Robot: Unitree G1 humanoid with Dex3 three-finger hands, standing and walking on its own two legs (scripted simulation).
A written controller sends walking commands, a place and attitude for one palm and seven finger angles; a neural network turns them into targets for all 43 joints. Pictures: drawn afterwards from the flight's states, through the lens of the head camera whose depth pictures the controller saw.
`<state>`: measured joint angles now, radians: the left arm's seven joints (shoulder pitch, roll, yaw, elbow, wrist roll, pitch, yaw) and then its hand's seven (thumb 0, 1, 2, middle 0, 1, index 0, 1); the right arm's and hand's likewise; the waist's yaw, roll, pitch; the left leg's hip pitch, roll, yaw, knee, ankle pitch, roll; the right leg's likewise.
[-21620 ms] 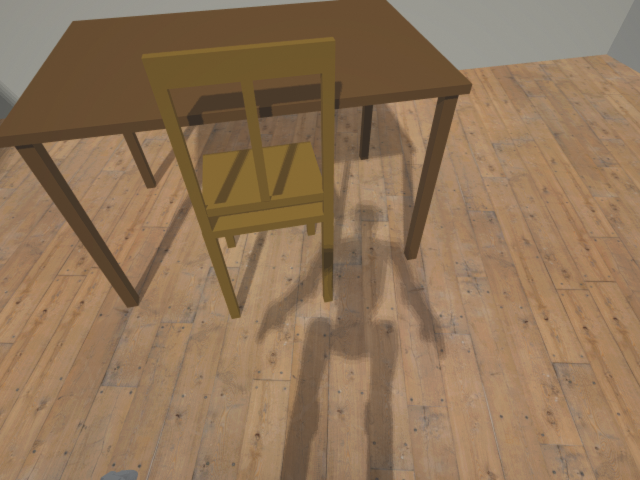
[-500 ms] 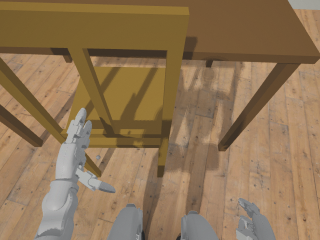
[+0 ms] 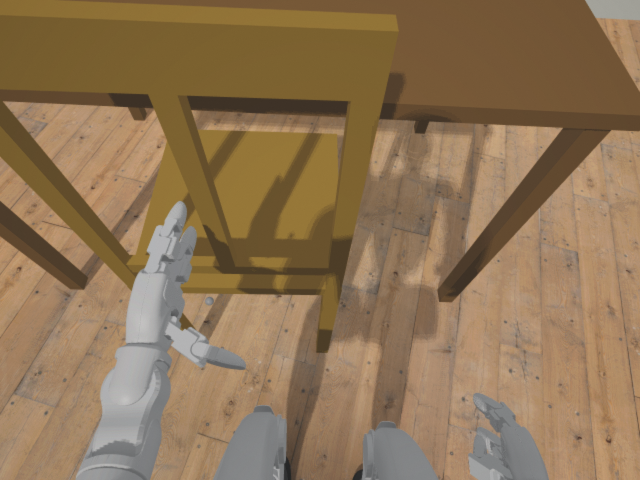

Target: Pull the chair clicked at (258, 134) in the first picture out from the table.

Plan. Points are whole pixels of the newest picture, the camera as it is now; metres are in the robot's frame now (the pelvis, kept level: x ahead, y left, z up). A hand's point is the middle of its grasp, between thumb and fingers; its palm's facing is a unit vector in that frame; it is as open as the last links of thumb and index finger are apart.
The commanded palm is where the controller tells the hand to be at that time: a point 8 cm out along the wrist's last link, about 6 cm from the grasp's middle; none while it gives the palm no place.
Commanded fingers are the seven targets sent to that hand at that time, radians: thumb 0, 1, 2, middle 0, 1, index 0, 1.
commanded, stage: aim the fingers beside a spindle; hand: left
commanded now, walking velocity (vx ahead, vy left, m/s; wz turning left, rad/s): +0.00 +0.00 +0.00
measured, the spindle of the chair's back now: (206, 200) +0.44 +0.17 +0.06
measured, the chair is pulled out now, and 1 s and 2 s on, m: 0.04 0.04 0.04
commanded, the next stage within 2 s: push the fingers through the gap in 1.16 s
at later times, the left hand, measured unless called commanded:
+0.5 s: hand (217, 292) +0.33 +0.14 +0.02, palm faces -0.03 -1.00 -0.01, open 16.9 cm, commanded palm +0.31 +0.19 +0.02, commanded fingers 0.00 -0.50 0.30 -0.06 -0.08 -0.06 -0.08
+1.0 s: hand (218, 285) +0.34 +0.14 +0.02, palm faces +0.00 -1.00 -0.03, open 17.0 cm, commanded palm +0.32 +0.19 +0.03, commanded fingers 0.00 -0.50 0.30 -0.06 -0.08 -0.06 -0.08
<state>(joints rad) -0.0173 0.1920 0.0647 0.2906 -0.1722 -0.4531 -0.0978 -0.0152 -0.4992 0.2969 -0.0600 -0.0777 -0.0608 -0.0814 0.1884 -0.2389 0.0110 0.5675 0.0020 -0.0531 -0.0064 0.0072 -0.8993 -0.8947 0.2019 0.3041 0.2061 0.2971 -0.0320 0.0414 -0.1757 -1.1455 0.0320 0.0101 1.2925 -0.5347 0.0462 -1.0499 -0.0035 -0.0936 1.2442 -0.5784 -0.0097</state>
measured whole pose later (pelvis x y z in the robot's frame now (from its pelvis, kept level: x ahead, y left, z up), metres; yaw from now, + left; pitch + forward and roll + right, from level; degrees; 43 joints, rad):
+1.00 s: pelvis +0.00 -0.01 +0.00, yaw +0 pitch +22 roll -3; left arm -0.12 0.20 0.09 0.39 -0.15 -0.47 -0.08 -0.02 -0.50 0.30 -0.06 -0.08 -0.05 -0.08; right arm 0.19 -0.24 0.01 0.58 0.00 -0.03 0.00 0.01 -0.90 -0.89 0.20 0.30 0.21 0.30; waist -0.04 0.04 -0.17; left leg -1.15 0.04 0.01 1.29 -0.53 0.04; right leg -1.06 0.00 -0.09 1.25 -0.58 -0.02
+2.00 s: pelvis +0.00 +0.00 +0.00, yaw -1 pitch +24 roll -3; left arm -0.38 0.22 0.16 0.64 -0.13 -0.47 -0.06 -0.02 -0.50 0.30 -0.06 -0.08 -0.06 -0.08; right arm 0.24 -0.25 0.00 0.63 -0.01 0.00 0.01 0.01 -0.90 -0.89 0.20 0.30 0.21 0.30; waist -0.08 0.04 -0.17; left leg -1.17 0.04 0.02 1.28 -0.52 0.04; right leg -1.08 0.01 -0.08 1.24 -0.56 -0.02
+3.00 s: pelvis +0.00 +0.00 +0.00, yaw -1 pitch +25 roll -4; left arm -0.59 0.26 0.23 0.89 -0.10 -0.53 -0.05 -0.02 -0.50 0.30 -0.06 -0.08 -0.06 -0.08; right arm 0.26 -0.24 0.00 0.64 -0.02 0.05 0.04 0.00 -0.90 -0.89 0.20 0.30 0.21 0.30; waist -0.10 0.04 -0.17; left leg -1.20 0.04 0.02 1.28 -0.52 0.05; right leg -1.11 0.01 -0.08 1.23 -0.56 -0.01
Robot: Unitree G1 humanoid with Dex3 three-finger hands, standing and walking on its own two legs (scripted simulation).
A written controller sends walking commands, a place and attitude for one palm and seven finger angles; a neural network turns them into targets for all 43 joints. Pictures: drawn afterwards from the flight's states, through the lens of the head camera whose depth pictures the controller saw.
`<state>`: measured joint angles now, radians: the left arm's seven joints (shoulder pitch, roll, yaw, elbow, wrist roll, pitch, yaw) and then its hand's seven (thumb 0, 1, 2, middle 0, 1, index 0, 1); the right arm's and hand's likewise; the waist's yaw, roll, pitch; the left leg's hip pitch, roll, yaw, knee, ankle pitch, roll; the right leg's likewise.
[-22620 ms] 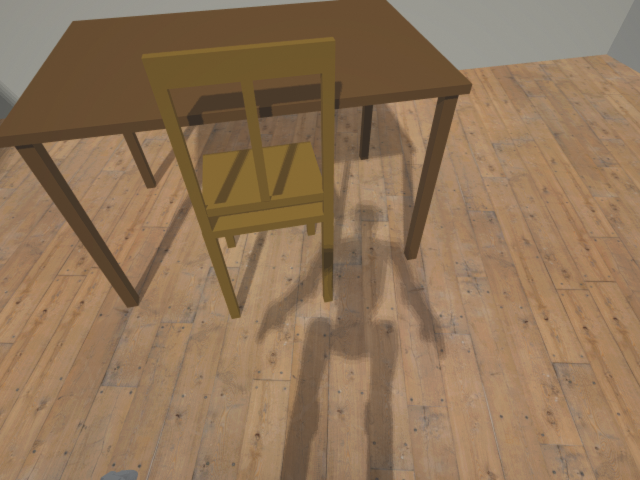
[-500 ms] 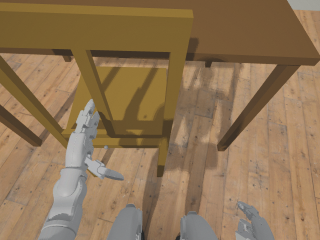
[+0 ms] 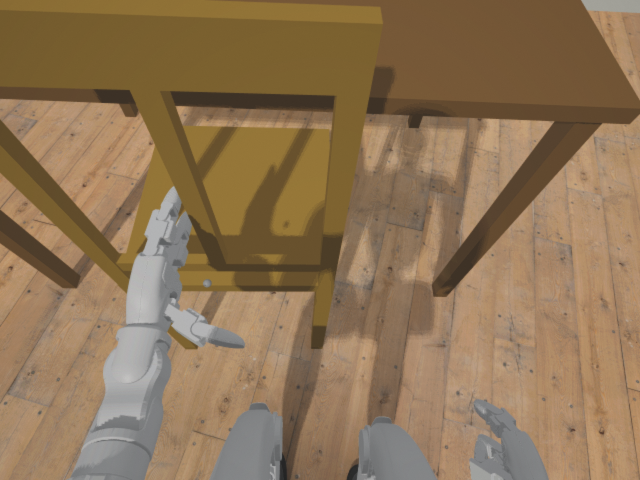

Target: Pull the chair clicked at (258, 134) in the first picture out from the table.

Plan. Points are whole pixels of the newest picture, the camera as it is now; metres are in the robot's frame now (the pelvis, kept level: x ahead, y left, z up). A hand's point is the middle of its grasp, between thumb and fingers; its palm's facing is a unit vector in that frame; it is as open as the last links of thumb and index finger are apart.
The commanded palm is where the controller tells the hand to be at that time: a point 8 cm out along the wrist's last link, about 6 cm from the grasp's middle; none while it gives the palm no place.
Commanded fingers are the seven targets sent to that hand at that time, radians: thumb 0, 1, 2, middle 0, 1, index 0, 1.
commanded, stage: aim the fingers beside a spindle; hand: left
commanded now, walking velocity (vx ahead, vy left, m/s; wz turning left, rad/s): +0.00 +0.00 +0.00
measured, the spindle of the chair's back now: (194, 197) +0.44 +0.17 +0.06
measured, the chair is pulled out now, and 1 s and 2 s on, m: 0.04 0.04 0.04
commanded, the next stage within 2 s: push the fingers through the gap in 0.16 s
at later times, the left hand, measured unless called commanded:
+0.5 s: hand (209, 275) +0.35 +0.15 +0.02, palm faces -0.01 -1.00 -0.03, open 17.0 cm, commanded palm +0.34 +0.20 +0.02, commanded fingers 0.00 -0.50 0.30 -0.06 -0.08 -0.06 -0.08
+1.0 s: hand (218, 237) +0.40 +0.15 +0.02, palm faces +0.00 -1.00 -0.03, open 16.9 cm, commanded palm +0.39 +0.19 +0.02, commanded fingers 0.00 -0.50 0.30 -0.06 -0.08 -0.06 -0.08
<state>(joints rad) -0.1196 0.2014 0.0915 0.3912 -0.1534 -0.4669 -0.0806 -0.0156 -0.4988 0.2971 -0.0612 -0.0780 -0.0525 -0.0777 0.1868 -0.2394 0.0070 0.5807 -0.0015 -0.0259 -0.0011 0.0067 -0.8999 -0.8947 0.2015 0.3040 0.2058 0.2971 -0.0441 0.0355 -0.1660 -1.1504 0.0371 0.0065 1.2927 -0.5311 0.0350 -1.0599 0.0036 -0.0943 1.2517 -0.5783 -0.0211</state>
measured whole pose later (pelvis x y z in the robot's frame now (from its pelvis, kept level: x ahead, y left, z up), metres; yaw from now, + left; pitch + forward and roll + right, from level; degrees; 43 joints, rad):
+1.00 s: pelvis +0.00 +0.00 +0.00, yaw -1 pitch +24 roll -3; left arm -0.38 0.22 0.16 0.64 -0.13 -0.47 -0.06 -0.02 -0.50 0.30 -0.06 -0.08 -0.06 -0.08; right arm 0.24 -0.25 0.00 0.63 -0.01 0.00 0.01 0.01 -0.90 -0.89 0.20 0.30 0.21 0.30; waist -0.08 0.04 -0.17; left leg -1.17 0.04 0.02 1.28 -0.52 0.04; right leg -1.08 0.01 -0.08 1.24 -0.56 -0.02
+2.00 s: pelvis +0.00 +0.01 +0.00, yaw -1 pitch +25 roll -4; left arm -0.59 0.26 0.23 0.89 -0.10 -0.53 -0.05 -0.02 -0.50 0.30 -0.06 -0.08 -0.06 -0.08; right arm 0.26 -0.24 0.00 0.64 -0.02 0.05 0.04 0.00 -0.90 -0.89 0.20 0.30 0.21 0.30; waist -0.10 0.04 -0.17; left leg -1.20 0.04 0.02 1.28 -0.52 0.05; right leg -1.11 0.01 -0.08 1.23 -0.56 -0.01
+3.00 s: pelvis -0.01 +0.01 -0.01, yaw -1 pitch +26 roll -4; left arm -0.67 0.27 0.23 0.96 -0.10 -0.53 -0.05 -0.01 -0.19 0.87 -0.50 -1.45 -0.50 -1.45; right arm 0.28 -0.24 0.00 0.65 -0.02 0.07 0.04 0.00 -0.90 -0.89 0.20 0.30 0.21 0.30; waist -0.11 0.04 -0.17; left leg -1.24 0.04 0.01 1.30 -0.51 0.05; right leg -1.15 0.01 -0.08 1.25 -0.55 -0.01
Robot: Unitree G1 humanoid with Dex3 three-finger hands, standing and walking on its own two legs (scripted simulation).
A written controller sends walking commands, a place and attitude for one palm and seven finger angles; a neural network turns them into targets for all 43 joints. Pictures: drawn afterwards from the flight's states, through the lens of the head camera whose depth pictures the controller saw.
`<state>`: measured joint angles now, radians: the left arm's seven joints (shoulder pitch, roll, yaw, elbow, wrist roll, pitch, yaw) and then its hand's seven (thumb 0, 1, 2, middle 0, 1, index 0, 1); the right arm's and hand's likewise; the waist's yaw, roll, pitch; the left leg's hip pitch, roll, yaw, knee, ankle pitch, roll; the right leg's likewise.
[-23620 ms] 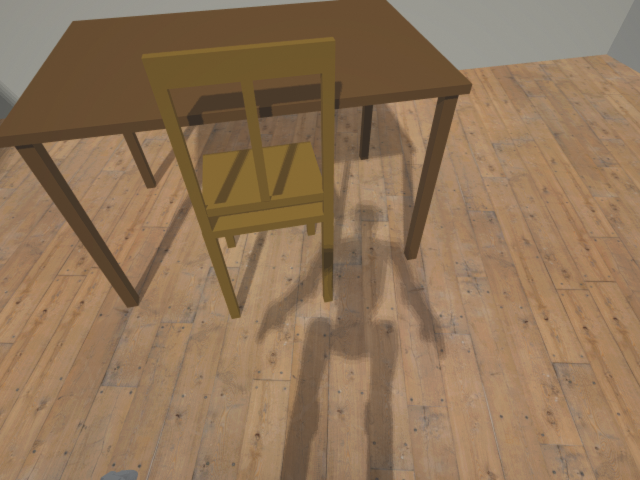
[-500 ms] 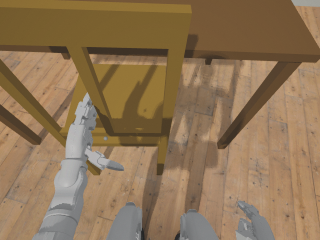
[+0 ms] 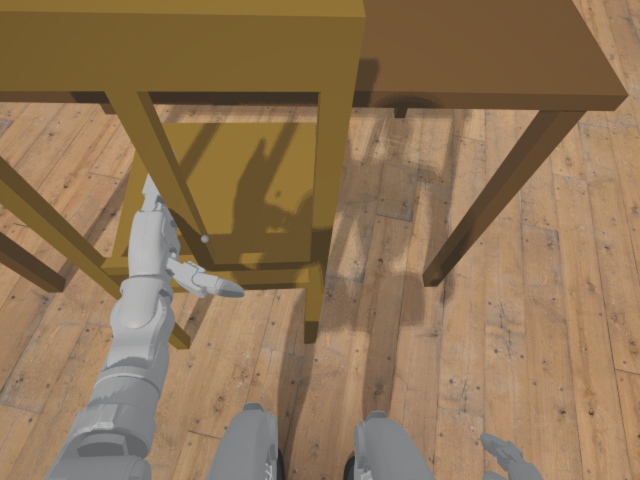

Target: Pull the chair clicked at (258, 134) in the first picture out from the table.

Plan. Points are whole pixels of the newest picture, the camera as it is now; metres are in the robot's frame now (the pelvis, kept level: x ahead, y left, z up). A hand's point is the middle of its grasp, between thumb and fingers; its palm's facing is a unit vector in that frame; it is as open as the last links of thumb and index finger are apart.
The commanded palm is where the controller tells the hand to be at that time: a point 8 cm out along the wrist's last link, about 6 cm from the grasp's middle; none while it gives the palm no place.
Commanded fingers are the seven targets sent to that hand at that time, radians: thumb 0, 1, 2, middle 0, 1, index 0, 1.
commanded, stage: push the fingers through the gap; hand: left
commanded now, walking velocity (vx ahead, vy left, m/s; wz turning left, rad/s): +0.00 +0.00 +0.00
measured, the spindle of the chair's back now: (178, 199) +0.44 +0.18 +0.06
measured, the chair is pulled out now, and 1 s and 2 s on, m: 0.04 0.04 0.04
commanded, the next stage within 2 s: hook a spindle and tug to test in 0.86 s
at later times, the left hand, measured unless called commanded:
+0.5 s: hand (203, 203) +0.45 +0.16 +0.02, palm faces +0.03 -1.00 -0.02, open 16.9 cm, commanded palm +0.43 +0.20 +0.02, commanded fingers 0.00 -0.50 0.30 -0.06 -0.08 -0.06 -0.08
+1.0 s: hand (205, 206) +0.45 +0.15 +0.02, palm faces +0.04 -1.00 -0.03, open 16.9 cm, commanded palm +0.42 +0.19 +0.02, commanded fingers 0.00 -0.50 0.30 -0.11 -0.24 -0.11 -0.24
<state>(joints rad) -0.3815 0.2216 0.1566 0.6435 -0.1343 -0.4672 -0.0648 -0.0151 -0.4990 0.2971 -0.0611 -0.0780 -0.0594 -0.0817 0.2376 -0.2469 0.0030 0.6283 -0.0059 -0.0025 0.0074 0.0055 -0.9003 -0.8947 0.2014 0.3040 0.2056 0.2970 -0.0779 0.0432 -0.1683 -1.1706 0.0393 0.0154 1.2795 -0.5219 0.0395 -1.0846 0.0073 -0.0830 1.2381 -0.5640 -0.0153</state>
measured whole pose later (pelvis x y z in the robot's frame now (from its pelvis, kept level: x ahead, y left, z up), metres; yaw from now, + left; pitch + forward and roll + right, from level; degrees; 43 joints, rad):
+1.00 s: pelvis +0.00 +0.00 +0.00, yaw -1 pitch +25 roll -4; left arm -0.59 0.26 0.23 0.89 -0.10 -0.53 -0.05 -0.02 -0.50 0.30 -0.06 -0.08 -0.06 -0.08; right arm 0.26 -0.24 0.00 0.64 -0.02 0.05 0.04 0.00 -0.90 -0.89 0.20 0.30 0.21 0.30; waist -0.10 0.04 -0.17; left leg -1.20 0.04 0.02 1.28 -0.52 0.05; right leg -1.11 0.01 -0.08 1.23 -0.56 -0.01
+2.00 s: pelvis -0.01 +0.01 -0.01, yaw +0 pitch +26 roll -4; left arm -0.67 0.27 0.23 0.96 -0.10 -0.53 -0.05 -0.01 -0.19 0.87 -0.50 -1.45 -0.50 -1.45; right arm 0.28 -0.24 0.00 0.65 -0.02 0.07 0.04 0.00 -0.90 -0.89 0.20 0.30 0.21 0.30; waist -0.11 0.04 -0.17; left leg -1.24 0.04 0.01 1.30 -0.51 0.05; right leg -1.15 0.01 -0.08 1.25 -0.55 -0.01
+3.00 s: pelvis +0.01 +0.00 +0.00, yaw +0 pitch +24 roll -3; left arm -0.46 0.25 0.21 0.77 -0.12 -0.50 -0.08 -0.01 -0.40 0.29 -0.39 -1.12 -0.39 -1.12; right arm 0.24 -0.24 0.00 0.63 -0.01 0.04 0.03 0.00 -0.90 -0.89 0.20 0.30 0.21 0.30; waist -0.09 0.04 -0.17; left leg -1.16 0.04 0.01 1.26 -0.53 0.03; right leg -1.07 0.02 -0.08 1.22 -0.57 -0.02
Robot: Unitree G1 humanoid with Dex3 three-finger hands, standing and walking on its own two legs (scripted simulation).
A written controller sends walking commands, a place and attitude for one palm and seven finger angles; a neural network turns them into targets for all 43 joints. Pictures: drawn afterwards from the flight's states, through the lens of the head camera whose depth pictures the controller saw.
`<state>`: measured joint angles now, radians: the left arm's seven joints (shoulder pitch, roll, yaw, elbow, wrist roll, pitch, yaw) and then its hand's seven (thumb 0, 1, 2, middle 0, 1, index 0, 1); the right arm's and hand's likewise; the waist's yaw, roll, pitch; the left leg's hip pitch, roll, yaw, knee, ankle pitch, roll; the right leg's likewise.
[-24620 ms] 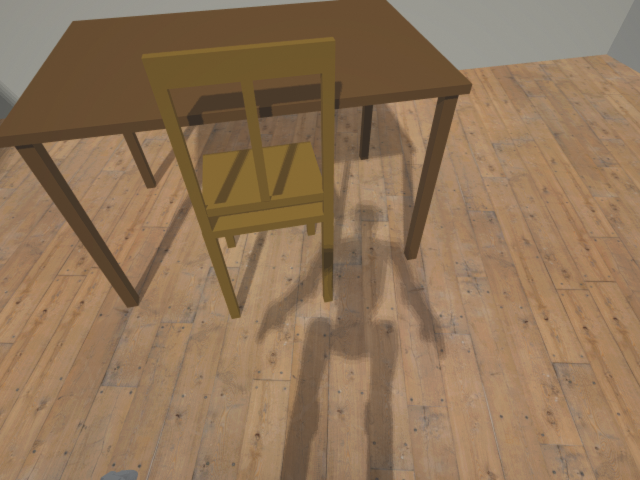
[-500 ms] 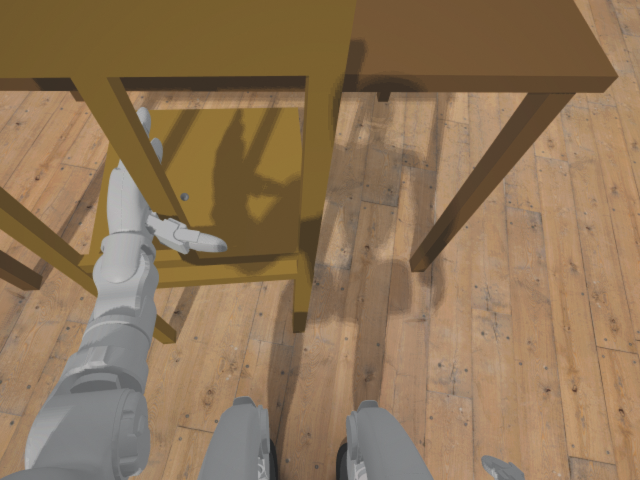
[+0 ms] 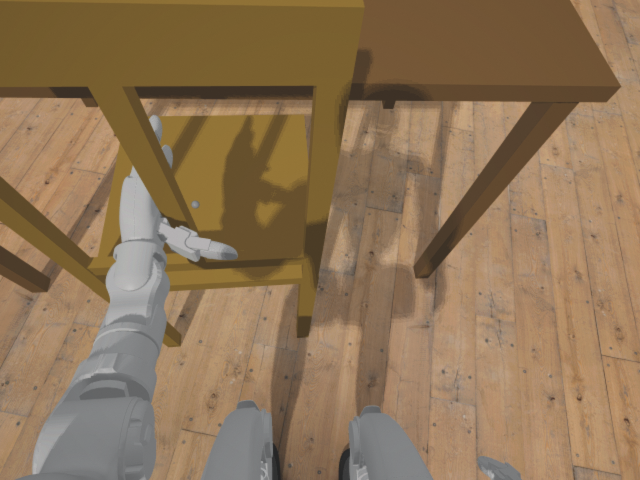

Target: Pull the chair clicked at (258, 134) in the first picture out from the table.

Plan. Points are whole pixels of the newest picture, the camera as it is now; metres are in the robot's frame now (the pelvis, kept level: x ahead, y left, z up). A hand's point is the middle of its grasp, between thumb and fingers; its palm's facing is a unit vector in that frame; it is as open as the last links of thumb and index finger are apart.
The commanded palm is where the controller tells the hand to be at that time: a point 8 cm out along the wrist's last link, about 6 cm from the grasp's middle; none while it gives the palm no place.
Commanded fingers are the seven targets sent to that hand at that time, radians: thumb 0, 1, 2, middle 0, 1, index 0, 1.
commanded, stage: hook a spindle and tug to test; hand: left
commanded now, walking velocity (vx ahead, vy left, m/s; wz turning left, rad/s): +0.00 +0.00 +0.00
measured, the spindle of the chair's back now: (168, 197) +0.43 +0.18 +0.06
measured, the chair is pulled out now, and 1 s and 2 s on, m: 0.04 0.04 0.05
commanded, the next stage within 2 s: open the thumb and straighten the fingers in 1.46 s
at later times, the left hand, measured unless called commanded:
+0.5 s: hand (197, 201) +0.45 +0.15 +0.02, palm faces +0.06 -1.00 +0.00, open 12.8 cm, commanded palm +0.43 +0.19 +0.02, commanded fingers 0.00 0.23 0.61 -0.50 -1.45 -0.50 -1.45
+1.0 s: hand (197, 202) +0.45 +0.15 +0.02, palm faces +0.06 -1.00 +0.00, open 9.9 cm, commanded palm +0.42 +0.18 +0.02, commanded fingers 0.00 0.90 0.90 -0.50 -1.45 -0.50 -1.45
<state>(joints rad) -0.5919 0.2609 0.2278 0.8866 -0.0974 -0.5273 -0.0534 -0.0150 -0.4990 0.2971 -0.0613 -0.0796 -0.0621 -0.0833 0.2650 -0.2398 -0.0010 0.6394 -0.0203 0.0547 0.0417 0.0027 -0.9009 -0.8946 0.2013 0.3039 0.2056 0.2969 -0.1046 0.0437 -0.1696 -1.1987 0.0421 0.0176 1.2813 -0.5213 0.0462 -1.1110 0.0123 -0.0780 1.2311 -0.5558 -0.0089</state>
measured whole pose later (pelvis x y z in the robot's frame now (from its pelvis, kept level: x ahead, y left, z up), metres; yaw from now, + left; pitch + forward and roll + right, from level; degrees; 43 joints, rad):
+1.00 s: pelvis -0.01 +0.00 -0.01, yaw +0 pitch +26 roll -4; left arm -0.67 0.27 0.23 0.96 -0.10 -0.53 -0.05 -0.01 -0.19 0.87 -0.50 -1.45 -0.50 -1.45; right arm 0.28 -0.24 0.00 0.65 -0.02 0.07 0.04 0.00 -0.90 -0.89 0.20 0.30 0.21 0.30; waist -0.11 0.04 -0.17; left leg -1.24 0.04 0.01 1.30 -0.51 0.05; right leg -1.15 0.01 -0.08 1.25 -0.55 -0.01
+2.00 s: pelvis +0.01 -0.01 +0.00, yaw +0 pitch +24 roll -3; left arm -0.46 0.25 0.21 0.77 -0.12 -0.50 -0.08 -0.01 -0.40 0.29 -0.39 -1.12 -0.39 -1.12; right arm 0.24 -0.24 0.00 0.63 -0.01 0.04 0.03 0.00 -0.90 -0.89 0.20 0.30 0.21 0.30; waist -0.09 0.04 -0.17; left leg -1.16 0.04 0.01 1.26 -0.53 0.03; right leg -1.07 0.02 -0.08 1.22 -0.57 -0.02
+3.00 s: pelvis +0.00 +0.00 +0.01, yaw +1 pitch +21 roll -3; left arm -0.13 0.17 0.07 0.46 -0.15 -0.48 -0.08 -0.02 -0.55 0.20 0.00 0.00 0.00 0.00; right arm 0.19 -0.24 0.00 0.57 0.01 0.02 0.03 0.01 -0.90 -0.89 0.20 0.30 0.20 0.30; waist -0.03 0.03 -0.17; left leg -1.09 0.03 0.02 1.24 -0.52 0.05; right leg -1.00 0.01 -0.07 1.19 -0.56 0.00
